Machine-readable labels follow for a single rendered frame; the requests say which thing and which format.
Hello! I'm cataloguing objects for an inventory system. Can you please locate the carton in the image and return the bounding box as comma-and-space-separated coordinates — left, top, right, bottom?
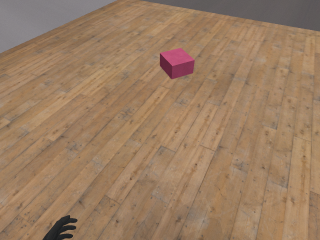
160, 48, 195, 79

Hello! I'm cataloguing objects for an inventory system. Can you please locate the left robot hand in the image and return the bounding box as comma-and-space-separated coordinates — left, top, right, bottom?
43, 215, 78, 240

